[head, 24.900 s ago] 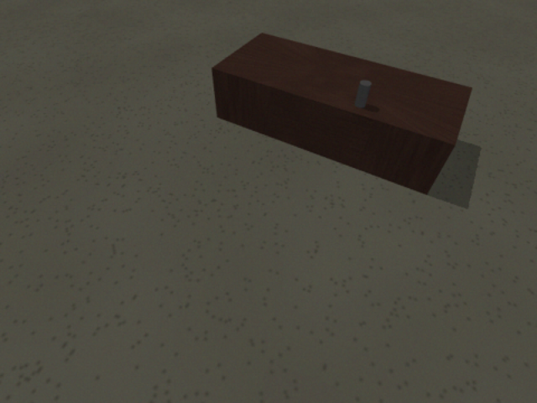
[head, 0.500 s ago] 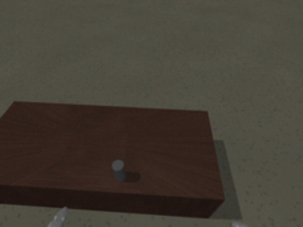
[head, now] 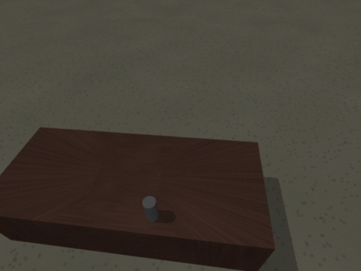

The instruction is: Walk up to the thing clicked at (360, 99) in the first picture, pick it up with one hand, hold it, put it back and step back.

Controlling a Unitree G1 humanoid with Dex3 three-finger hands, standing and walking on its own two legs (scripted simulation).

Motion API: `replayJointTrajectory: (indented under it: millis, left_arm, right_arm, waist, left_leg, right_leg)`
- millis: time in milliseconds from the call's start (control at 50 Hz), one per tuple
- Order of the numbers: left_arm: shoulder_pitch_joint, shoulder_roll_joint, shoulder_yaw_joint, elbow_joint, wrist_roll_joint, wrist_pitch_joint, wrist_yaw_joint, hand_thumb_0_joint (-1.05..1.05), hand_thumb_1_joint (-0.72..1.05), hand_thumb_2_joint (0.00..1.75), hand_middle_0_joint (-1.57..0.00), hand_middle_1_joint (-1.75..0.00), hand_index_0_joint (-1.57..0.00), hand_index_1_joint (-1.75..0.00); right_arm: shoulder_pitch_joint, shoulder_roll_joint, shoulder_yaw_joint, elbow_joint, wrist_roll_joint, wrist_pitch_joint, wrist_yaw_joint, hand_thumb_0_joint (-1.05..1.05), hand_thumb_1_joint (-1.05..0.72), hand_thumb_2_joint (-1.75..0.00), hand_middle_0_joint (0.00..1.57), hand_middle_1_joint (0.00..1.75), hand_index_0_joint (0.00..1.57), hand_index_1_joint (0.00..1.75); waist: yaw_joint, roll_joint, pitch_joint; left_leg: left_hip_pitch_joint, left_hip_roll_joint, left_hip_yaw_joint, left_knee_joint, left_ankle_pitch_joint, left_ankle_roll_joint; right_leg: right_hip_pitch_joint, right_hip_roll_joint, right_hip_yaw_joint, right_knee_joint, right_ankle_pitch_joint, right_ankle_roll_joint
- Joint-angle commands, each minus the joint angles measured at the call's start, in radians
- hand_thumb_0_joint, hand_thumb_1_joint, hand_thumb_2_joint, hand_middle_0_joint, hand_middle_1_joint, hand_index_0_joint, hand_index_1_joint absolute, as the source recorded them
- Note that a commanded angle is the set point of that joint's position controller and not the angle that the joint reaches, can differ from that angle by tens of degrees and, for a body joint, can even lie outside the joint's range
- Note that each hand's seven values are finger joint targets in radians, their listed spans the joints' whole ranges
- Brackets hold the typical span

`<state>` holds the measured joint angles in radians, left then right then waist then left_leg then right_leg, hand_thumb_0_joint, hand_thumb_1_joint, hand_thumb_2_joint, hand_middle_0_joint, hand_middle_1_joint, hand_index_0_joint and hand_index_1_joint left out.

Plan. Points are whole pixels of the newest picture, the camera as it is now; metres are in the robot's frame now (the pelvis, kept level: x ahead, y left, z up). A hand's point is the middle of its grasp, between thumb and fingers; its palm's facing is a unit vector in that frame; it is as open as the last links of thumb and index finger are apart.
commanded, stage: home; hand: left
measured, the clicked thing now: (150, 209) +0.46 +0.15 -0.38
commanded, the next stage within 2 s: stand in 0.86 s
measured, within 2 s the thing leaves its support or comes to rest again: neither
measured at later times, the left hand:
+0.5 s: hand out of the picture +0.04 +0.25 -0.15, palm faces +0.01 -0.93 -0.36, open 17.5 cm
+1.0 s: hand out of the picture +0.07 +0.25 -0.15, palm faces +0.01 -0.93 -0.36, open 17.6 cm
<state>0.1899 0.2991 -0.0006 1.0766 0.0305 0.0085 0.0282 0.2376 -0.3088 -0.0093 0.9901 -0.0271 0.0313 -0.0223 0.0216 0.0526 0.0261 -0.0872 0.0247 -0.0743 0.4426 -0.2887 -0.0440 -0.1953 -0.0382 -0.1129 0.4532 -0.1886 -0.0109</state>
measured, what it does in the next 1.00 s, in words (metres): stands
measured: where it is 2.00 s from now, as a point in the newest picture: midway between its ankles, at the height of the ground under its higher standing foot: outside the picture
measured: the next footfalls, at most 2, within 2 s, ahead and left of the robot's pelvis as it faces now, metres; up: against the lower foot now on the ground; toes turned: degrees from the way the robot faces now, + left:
none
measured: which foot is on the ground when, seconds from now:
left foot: down 0.00-1.00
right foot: down 0.00-1.00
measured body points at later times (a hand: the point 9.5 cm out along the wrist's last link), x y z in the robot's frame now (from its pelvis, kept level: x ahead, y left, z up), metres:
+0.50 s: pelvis -0.01 +0.00 +0.00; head -0.01 -0.02 +0.45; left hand +0.04 +0.29 -0.13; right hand +0.03 -0.29 -0.14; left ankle -0.02 +0.15 -0.74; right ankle +0.04 -0.11 -0.74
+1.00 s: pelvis +0.01 +0.00 +0.00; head +0.01 -0.02 +0.45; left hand +0.07 +0.30 -0.12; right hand +0.08 -0.29 -0.14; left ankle -0.02 +0.15 -0.74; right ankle +0.04 -0.11 -0.74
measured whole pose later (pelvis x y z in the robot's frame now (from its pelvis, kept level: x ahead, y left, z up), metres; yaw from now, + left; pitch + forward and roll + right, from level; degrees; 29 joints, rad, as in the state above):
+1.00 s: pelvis +0.01 +0.00 +0.00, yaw +0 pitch -3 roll +0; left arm 0.10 0.32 0.01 1.18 0.01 0.00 0.00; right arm 0.17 -0.34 0.01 1.08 -0.02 0.01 -0.02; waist 0.02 0.04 0.04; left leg -0.06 0.03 -0.07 0.36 -0.26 -0.05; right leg -0.18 -0.03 -0.11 0.38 -0.16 -0.01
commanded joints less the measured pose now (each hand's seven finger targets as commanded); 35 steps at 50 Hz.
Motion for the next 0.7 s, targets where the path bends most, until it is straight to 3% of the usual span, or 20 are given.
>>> replayJointTrajectory:
  millis: [0,40,120,220,240,420,480,500,540,600,680]
  left_arm:
    - [-0.051,0.220,0.048,-0.026,0.003,-0.020,0.011,0.00,-0.59,0.03,-0.05,-0.05,-0.05,-0.05]
    - [-0.067,0.234,0.050,-0.018,0.004,-0.020,0.008,0.00,-0.56,0.05,-0.05,-0.05,-0.05,-0.05]
    - [-0.079,0.226,0.050,-0.004,-0.001,-0.020,0.003,0.00,-0.59,0.03,-0.05,-0.05,-0.05,-0.05]
    - [-0.087,0.231,0.050,0.014,-0.002,-0.019,0.001,0.00,-0.58,0.04,-0.05,-0.05,-0.05,-0.05]
    - [-0.084,0.234,0.050,0.019,-0.002,-0.019,0.001,0.00,-0.56,0.05,-0.05,-0.05,-0.05,-0.05]
    - [-0.097,0.232,0.050,0.034,-0.007,-0.016,-0.007,0.00,-0.60,0.02,-0.05,-0.04,-0.05,-0.04]
    - [-0.088,0.227,0.048,0.040,-0.010,-0.016,-0.007,0.00,-0.58,0.04,-0.05,-0.05,-0.05,-0.05]
    - [-0.110,0.236,0.052,0.037,-0.011,-0.018,-0.007,0.00,-0.60,0.03,-0.05,-0.05,-0.05,-0.05]
    - [-0.099,0.227,0.050,0.039,-0.012,-0.019,-0.009,0.00,-0.58,0.04,-0.05,-0.05,-0.05,-0.05]
    - [-0.102,0.227,0.049,0.045,-0.013,-0.017,-0.012,0.00,-0.59,0.03,-0.05,-0.05,-0.05,-0.05]
    - [-0.113,0.226,0.049,0.044,-0.013,-0.017,-0.010,0.00,-0.59,0.03,-0.05,-0.05,-0.05,-0.05]
  right_arm:
    - [-0.016,-0.178,-0.031,-0.045,-0.002,-0.019,-0.011,0.00,-0.90,-0.90,0.20,0.30,0.20,0.30]
    - [-0.002,-0.180,-0.030,-0.038,-0.001,-0.020,-0.009,0.00,-0.90,-0.90,0.20,0.30,0.20,0.30]
    - [-0.016,-0.184,-0.026,-0.028,-0.003,-0.026,-0.010,0.00,-0.90,-0.90,0.20,0.30,0.20,0.30]
    - [-0.023,-0.184,-0.022,-0.014,-0.002,-0.028,-0.008,0.00,-0.90,-0.90,0.20,0.30,0.20,0.30]
    - [-0.031,-0.191,-0.025,-0.015,-0.001,-0.027,-0.008,0.00,-0.90,-0.90,0.20,0.30,0.20,0.30]
    - [-0.016,-0.198,-0.017,0.007,0.001,-0.032,-0.009,0.00,-0.90,-0.90,0.20,0.30,0.20,0.30]
    - [-0.034,-0.210,-0.020,0.006,0.001,-0.034,-0.009,0.00,-0.90,-0.90,0.20,0.30,0.20,0.30]
    - [-0.012,-0.202,-0.017,0.013,0.000,-0.036,-0.011,0.00,-0.90,-0.90,0.20,0.30,0.20,0.30]
    - [-0.029,-0.214,-0.017,0.015,0.001,-0.040,-0.010,0.00,-0.90,-0.90,0.20,0.30,0.20,0.30]
    - [-0.045,-0.213,-0.013,0.018,0.004,-0.040,-0.010,0.00,-0.90,-0.90,0.20,0.30,0.20,0.30]
    - [-0.053,-0.222,-0.016,0.024,0.004,-0.044,-0.012,0.00,-0.90,-0.90,0.20,0.30,0.20,0.30]
  waist:
    - [-0.002,-0.053,0.044]
    - [-0.011,-0.072,0.045]
    - [-0.005,-0.033,0.017]
    - [0.001,-0.049,0.013]
    - [0.003,-0.058,0.008]
    - [-0.001,-0.045,0.018]
    - [0.006,-0.038,0.004]
    - [-0.005,-0.034,-0.003]
    - [0.005,-0.018,0.001]
    - [0.009,-0.033,0.017]
    - [0.002,-0.022,-0.002]
  left_leg:
    - [-0.157,0.050,-0.036,-0.110,0.056,0.043]
    - [-0.154,0.048,-0.033,-0.113,0.038,0.041]
    - [-0.167,0.057,-0.042,-0.130,0.051,0.041]
    - [-0.157,0.057,-0.039,-0.124,0.060,0.041]
    - [-0.146,0.049,-0.033,-0.119,0.050,0.038]
    - [-0.163,0.058,-0.041,-0.136,0.039,0.042]
    - [-0.146,0.060,-0.037,-0.129,0.064,0.042]
    - [-0.160,0.067,-0.041,-0.140,0.082,0.043]
    - [-0.164,0.065,-0.043,-0.149,0.086,0.041]
    - [-0.169,0.067,-0.048,-0.160,0.065,0.042]
    - [-0.144,0.073,-0.047,-0.158,0.121,0.041]
  right_leg:
    - [0.066,-0.092,0.134,-0.146,-0.085,0.011]
    - [0.056,-0.098,0.149,-0.168,-0.138,0.010]
    - [0.094,-0.097,0.138,-0.144,-0.077,0.009]
    - [0.089,-0.102,0.148,-0.160,-0.099,0.008]
    - [0.072,-0.106,0.158,-0.180,-0.145,0.007]
    - [0.073,-0.102,0.151,-0.164,-0.127,0.006]
    - [0.080,-0.106,0.155,-0.165,-0.110,0.000]
    - [0.106,-0.104,0.150,-0.146,-0.058,-0.001]
    - [0.116,-0.095,0.137,-0.136,-0.023,0.004]
    - [0.106,-0.090,0.129,-0.129,-0.039,0.007]
    - [0.119,-0.094,0.129,-0.123,0.023,-0.001]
